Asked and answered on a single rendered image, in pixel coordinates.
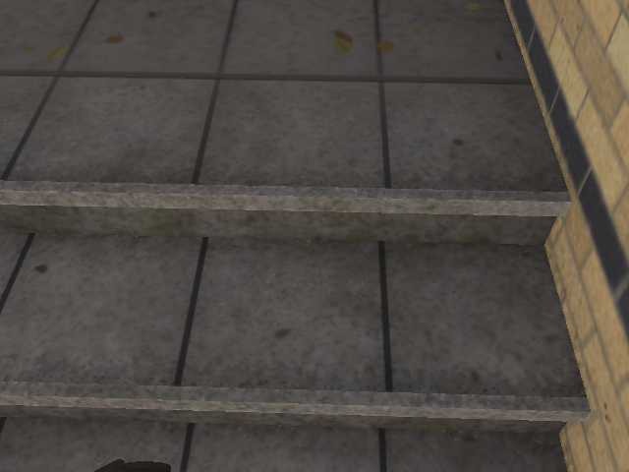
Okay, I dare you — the stairs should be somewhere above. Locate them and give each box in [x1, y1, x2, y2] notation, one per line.
[0, 205, 587, 472]

